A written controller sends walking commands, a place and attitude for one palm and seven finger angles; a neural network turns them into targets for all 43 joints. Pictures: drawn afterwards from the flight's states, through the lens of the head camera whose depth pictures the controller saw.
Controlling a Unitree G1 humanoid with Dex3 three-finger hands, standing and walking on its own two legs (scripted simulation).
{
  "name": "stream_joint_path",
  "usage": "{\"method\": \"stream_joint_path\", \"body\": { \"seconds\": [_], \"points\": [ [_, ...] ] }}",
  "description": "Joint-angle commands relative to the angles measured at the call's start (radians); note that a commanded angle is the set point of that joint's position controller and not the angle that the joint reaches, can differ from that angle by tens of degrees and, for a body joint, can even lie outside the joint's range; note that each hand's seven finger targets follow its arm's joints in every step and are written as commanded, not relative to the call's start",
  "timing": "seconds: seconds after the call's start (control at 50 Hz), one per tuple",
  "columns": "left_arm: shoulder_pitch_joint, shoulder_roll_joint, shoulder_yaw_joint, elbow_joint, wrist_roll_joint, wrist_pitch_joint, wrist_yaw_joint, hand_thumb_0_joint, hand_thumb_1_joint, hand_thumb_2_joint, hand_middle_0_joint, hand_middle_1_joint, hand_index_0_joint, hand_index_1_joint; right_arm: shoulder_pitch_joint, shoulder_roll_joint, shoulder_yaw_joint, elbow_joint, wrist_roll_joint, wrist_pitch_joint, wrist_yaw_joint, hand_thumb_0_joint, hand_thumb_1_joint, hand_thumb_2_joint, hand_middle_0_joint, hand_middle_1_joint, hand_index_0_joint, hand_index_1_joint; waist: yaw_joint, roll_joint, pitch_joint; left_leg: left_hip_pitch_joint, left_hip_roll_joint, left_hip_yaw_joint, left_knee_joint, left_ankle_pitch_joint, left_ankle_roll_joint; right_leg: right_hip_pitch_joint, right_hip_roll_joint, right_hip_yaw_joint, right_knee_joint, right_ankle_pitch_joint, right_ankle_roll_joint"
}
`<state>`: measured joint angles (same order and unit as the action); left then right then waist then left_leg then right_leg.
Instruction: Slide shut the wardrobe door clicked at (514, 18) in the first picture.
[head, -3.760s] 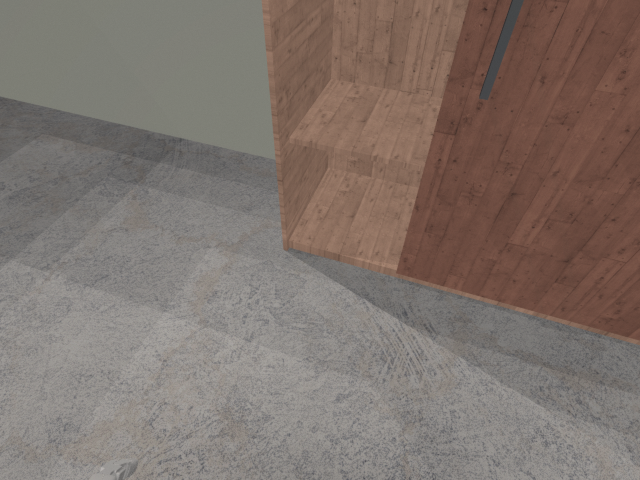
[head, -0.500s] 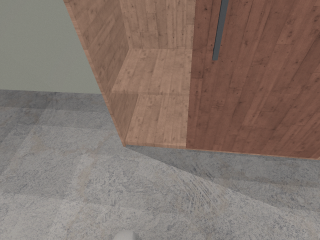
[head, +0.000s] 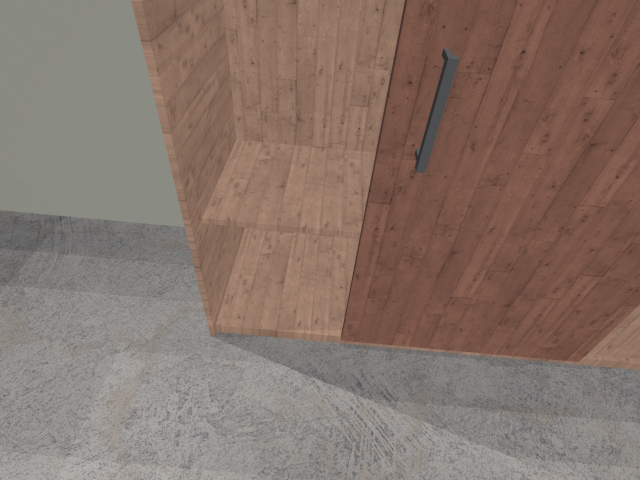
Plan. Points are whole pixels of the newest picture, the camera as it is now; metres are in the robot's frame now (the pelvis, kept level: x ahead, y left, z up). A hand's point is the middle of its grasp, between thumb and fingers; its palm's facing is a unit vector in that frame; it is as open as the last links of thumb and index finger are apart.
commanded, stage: take the last steps up to it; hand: right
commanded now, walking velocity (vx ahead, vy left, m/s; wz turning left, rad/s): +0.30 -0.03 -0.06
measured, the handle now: (432, 114) +0.73 -0.17 +0.15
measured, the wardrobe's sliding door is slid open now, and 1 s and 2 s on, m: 0.45 0.45 0.45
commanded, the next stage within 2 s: come to a stop and stand still in 0.50 s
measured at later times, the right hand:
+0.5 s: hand out of the picture +0.03 -0.21 -0.18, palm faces +0.17 +0.98 -0.13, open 7.4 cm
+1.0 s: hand (469, 407) +0.31 -0.25 -0.17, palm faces +0.03 +0.97 -0.25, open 7.4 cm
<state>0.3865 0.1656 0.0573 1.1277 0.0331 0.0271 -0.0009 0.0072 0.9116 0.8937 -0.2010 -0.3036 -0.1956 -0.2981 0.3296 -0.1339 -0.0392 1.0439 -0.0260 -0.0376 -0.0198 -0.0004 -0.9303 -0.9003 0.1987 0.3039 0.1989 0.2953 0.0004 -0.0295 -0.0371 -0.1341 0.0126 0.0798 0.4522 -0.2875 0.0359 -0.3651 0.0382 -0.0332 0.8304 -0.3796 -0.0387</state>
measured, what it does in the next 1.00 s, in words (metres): walks ahead: right foot, then left foot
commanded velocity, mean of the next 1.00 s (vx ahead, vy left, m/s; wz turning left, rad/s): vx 0.04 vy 0.00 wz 0.00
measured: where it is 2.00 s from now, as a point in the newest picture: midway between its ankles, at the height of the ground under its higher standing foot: outside the picture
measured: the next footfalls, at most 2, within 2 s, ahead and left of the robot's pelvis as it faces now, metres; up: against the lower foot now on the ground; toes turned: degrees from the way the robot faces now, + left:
right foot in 0.40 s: +0.24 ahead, -0.17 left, +0.00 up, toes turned -11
left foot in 0.88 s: +0.32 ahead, +0.03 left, +0.00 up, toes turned +3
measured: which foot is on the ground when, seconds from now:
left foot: down 0.00-0.40, up 0.42-0.86, down 0.88-1.00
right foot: up 0.00-0.38, down 0.40-0.90, up 0.92-1.00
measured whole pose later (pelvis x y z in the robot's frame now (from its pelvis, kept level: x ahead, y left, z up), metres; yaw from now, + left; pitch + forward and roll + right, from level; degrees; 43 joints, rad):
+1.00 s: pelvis +0.24 -0.07 -0.01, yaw -2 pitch -1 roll -1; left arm 0.24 0.15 0.06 1.07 0.01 0.05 0.04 0.00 0.91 0.89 -0.20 -0.30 -0.20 -0.30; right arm 0.15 -0.15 -0.03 0.98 -0.02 0.01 -0.03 0.00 -0.91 -0.90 0.20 0.30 0.20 0.30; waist 0.03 -0.03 0.12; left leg -0.32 0.03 0.08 0.59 -0.26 0.04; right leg -0.33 0.00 -0.06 0.92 -0.53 0.01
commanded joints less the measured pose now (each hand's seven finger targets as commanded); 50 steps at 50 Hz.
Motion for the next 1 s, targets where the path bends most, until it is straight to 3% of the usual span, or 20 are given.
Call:
{"method": "stream_joint_path", "body": {
  "seconds": [0.0, 0.04, 0.2, 0.28, 0.32, 0.34, 0.36, 0.4, 0.42, 0.48, 0.54, 0.58, 0.68, 0.8, 0.84, 0.86, 0.88, 0.9, 0.92, 0.98],
  "points": [
    [-0.051, 0.049, 0.024, -0.085, 0.0, -0.031, -0.017, 0.0, 0.9, 0.9, -0.2, -0.3, -0.2, -0.3, 0.093, -0.103, -0.014, -0.001, 0.011, -0.027, -0.005, 0.0, -0.9, -0.9, 0.2, 0.3, 0.2, 0.3, 0.005, 0.129, 0.247, -0.06, 0.266, -0.267, -0.376, -0.212, 0.056, -0.288, -0.096, 0.027, 0.232, 0.154, 0.03],
    [-0.04, 0.031, 0.023, -0.078, -0.004, -0.03, -0.018, 0.0, 0.9, 0.9, -0.2, -0.3, -0.2, -0.3, 0.125, -0.089, -0.007, 0.011, 0.013, -0.038, -0.004, 0.0, -0.9, -0.9, 0.2, 0.3, 0.2, 0.3, 0.008, 0.116, 0.227, -0.026, 0.226, -0.165, -0.359, -0.034, 0.033, -0.291, -0.102, 0.014, 0.257, 0.225, 0.046],
    [-0.246, 0.025, 0.009, -0.155, -0.007, -0.041, -0.026, 0.0, 0.9, 0.9, -0.2, -0.3, -0.2, -0.3, 0.26, -0.086, -0.007, 0.088, -0.001, -0.056, -0.012, 0.0, -0.9, -0.9, 0.2, 0.3, 0.2, 0.3, -0.045, 0.147, 0.211, 0.127, 0.269, -0.136, -0.293, 0.292, 0.098, -0.36, -0.146, -0.03, 0.072, 0.207, 0.059],
    [-0.318, 0.006, -0.005, -0.178, -0.013, -0.058, -0.033, 0.0, 0.9, 0.9, -0.2, -0.3, -0.2, -0.3, 0.261, -0.106, -0.012, 0.106, -0.007, -0.045, -0.018, 0.0, -0.9, -0.9, 0.2, 0.3, 0.2, 0.3, -0.059, 0.191, 0.202, 0.123, 0.262, -0.078, -0.224, 0.462, 0.082, -0.217, -0.115, -0.085, -0.122, 0.156, 0.031],
    [-0.254, 0.026, -0.006, -0.16, -0.014, -0.069, -0.024, 0.0, 0.9, 0.9, -0.2, -0.3, -0.2, -0.3, 0.248, -0.127, -0.018, 0.108, -0.006, -0.04, -0.017, 0.0, -0.9, -0.9, 0.2, 0.3, 0.2, 0.3, -0.026, 0.203, 0.147, 0.112, 0.253, -0.05, -0.107, 0.626, 0.075, -0.052, -0.069, -0.12, -0.21, 0.121, 0.001],
    [-0.139, 0.041, 0.0, -0.123, -0.009, -0.075, -0.014, 0.0, 0.9, 0.9, -0.2, -0.3, -0.2, -0.3, 0.228, -0.128, -0.021, 0.105, -0.002, -0.039, -0.017, 0.0, -0.9, -0.9, 0.2, 0.3, 0.2, 0.3, 0.028, 0.176, 0.087, 0.083, 0.218, -0.013, 0.034, 0.706, 0.054, 0.108, -0.035, -0.135, -0.29, 0.178, -0.01],
    [0.009, 0.088, 0.009, -0.08, -0.005, -0.081, -0.002, 0.0, 0.9, 0.9, -0.2, -0.3, -0.2, -0.3, 0.226, -0.123, -0.02, 0.102, 0.005, -0.038, -0.014, 0.0, -0.9, -0.9, 0.2, 0.3, 0.2, 0.3, 0.087, 0.116, -0.017, 0.003, 0.185, 0.01, 0.222, 0.628, 0.03, 0.333, -0.063, -0.109, -0.339, 0.267, -0.025],
    [0.194, 0.26, 0.045, -0.043, -0.01, -0.085, 0.023, 0.0, 0.9, 0.9, -0.2, -0.3, -0.2, -0.3, 0.251, -0.04, -0.003, 0.064, 0.023, -0.038, -0.004, 0.0, -0.9, -0.9, 0.2, 0.3, 0.2, 0.3, 0.119, -0.208, -0.232, -0.398, -0.008, 0.013, 0.748, -0.286, -0.028, 0.7, -0.496, 0.422, -0.42, 0.663, -0.2],
    [0.142, 0.249, 0.044, -0.057, -0.024, -0.074, 0.027, 0.0, 0.9, 0.9, -0.2, -0.3, -0.2, -0.3, 0.172, -0.074, -0.011, 0.037, 0.02, -0.029, -0.009, 0.0, -0.9, -0.9, 0.2, 0.3, 0.2, 0.3, 0.103, -0.053, -0.135, -0.416, 0.041, -0.053, 0.842, -0.289, -0.001, 0.554, -0.496, 0.373, -0.473, 0.603, -0.225],
    [-0.063, 0.093, 0.001, -0.094, -0.016, -0.101, 0.032, 0.0, 0.9, 0.9, -0.2, -0.3, -0.2, -0.3, 0.106, -0.033, -0.023, 0.05, 0.007, -0.012, 0.006, 0.0, -0.9, -0.9, 0.2, 0.3, 0.2, 0.3, 0.023, -0.035, 0.08, -0.395, 0.118, -0.082, 0.826, -0.084, -0.022, 0.226, -0.38, 0.154, -0.552, 0.591, -0.149],
    [-0.11, 0.058, -0.013, -0.094, -0.02, -0.113, 0.032, 0.0, 0.9, 0.9, -0.2, -0.3, -0.2, -0.3, 0.166, -0.014, -0.022, 0.062, 0.002, 0.018, 0.01, 0.0, -0.9, -0.9, 0.2, 0.3, 0.2, 0.3, -0.037, -0.082, 0.078, -0.298, 0.112, -0.063, 0.711, -0.033, -0.037, 0.111, -0.317, 0.024, -0.593, 0.576, -0.125],
    [-0.115, 0.05, -0.007, -0.111, -0.017, -0.11, 0.03, 0.0, 0.9, 0.9, -0.2, -0.3, -0.2, -0.3, 0.151, -0.015, -0.025, 0.044, -0.002, 0.031, 0.011, 0.0, -0.9, -0.9, 0.2, 0.3, 0.2, 0.3, -0.044, -0.084, 0.096, -0.318, 0.109, -0.052, 0.634, 0.011, -0.047, 0.107, -0.3, -0.001, -0.617, 0.55, -0.136],
    [-0.126, 0.079, -0.015, -0.111, -0.01, -0.088, 0.042, 0.0, 0.9, 0.9, -0.2, -0.3, -0.2, -0.3, 0.041, -0.037, -0.01, 0.0, 0.004, 0.05, -0.005, 0.0, -0.9, -0.9, 0.2, 0.3, 0.2, 0.3, -0.031, -0.069, 0.093, -0.238, 0.073, -0.037, 0.356, 0.058, -0.058, 0.169, -0.3, -0.024, -0.529, 0.89, -0.106],
    [-0.106, 0.132, 0.014, -0.1, -0.008, -0.037, 0.051, 0.0, 0.9, 0.9, -0.2, -0.3, -0.2, -0.3, -0.061, -0.113, -0.024, -0.071, 0.0, 0.067, -0.012, 0.0, -0.9, -0.9, 0.2, 0.3, 0.2, 0.3, -0.006, -0.093, 0.121, -0.2, 0.047, -0.029, 0.203, 0.03, -0.037, 0.227, -0.325, 0.034, -0.426, 0.888, -0.094],
    [-0.105, 0.132, 0.019, -0.101, -0.011, -0.029, 0.048, 0.0, 0.9, 0.9, -0.2, -0.3, -0.2, -0.3, -0.032, -0.139, -0.033, -0.078, 0.0, 0.058, -0.012, 0.0, -0.9, -0.9, 0.2, 0.3, 0.2, 0.3, -0.029, -0.025, 0.101, -0.124, 0.064, -0.052, 0.07, 0.234, -0.029, 0.204, -0.284, 0.019, -0.333, 0.765, -0.05],
    [-0.089, 0.117, 0.022, -0.105, -0.016, -0.024, 0.046, 0.0, 0.9, 0.9, -0.2, -0.3, -0.2, -0.3, -0.015, -0.173, -0.039, -0.076, -0.004, 0.049, -0.013, 0.0, -0.9, -0.9, 0.2, 0.3, 0.2, 0.3, -0.026, 0.063, 0.047, -0.053, 0.127, -0.128, 0.041, 0.593, -0.006, 0.168, -0.208, -0.026, -0.239, 0.584, -0.006],
    [-0.049, 0.081, 0.024, -0.107, -0.024, -0.02, 0.042, 0.0, 0.9, 0.9, -0.2, -0.3, -0.2, -0.3, -0.015, -0.22, -0.045, -0.076, -0.005, 0.041, -0.019, 0.0, -0.9, -0.9, 0.2, 0.3, 0.2, 0.3, -0.005, 0.171, -0.007, 0.036, 0.282, -0.27, 0.059, 0.969, 0.077, 0.065, -0.106, -0.086, -0.101, 0.239, 0.041],
    [-0.057, 0.054, 0.021, -0.119, -0.03, -0.012, 0.041, 0.0, 0.9, 0.9, -0.2, -0.3, -0.2, -0.3, 0.014, -0.235, -0.045, -0.068, 0.004, 0.035, -0.019, 0.0, -0.9, -0.9, 0.2, 0.3, 0.2, 0.3, -0.026, 0.205, -0.053, 0.086, 0.39, -0.303, 0.018, 1.197, 0.18, 0.01, -0.03, -0.067, 0.08, -0.208, 0.059],
    [-0.078, 0.053, 0.019, -0.125, -0.034, 0.006, 0.046, 0.0, 0.9, 0.9, -0.2, -0.3, -0.2, -0.3, 0.003, -0.226, -0.045, -0.07, 0.007, 0.034, -0.027, 0.0, -0.9, -0.9, 0.2, 0.3, 0.2, 0.3, -0.029, 0.239, -0.093, 0.066, 0.394, -0.309, -0.006, 1.159, 0.217, 0.021, -0.037, 0.021, 0.195, -0.271, 0.052],
    [-0.101, 0.058, 0.022, -0.115, -0.03, 0.017, 0.036, 0.0, 0.9, 0.9, -0.2, -0.3, -0.2, -0.3, -0.103, -0.194, -0.041, -0.105, 0.008, 0.038, -0.034, 0.0, -0.9, -0.9, 0.2, 0.3, 0.2, 0.3, -0.009, 0.141, -0.075, 0.031, 0.314, -0.244, -0.031, 0.88, 0.189, -0.053, -0.042, 0.074, 0.349, -0.15, 0.065]
  ]
}}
